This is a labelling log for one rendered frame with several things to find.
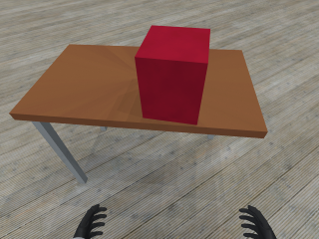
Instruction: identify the left robot hand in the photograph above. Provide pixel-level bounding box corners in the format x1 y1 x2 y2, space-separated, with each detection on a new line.
73 203 107 239

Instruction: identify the carton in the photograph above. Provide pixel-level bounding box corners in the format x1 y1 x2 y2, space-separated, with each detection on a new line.
135 25 210 125

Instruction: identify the table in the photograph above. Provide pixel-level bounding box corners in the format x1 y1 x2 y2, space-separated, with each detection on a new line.
9 44 268 184

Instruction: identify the right robot hand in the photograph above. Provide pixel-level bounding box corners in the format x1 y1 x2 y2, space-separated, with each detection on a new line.
239 205 277 239

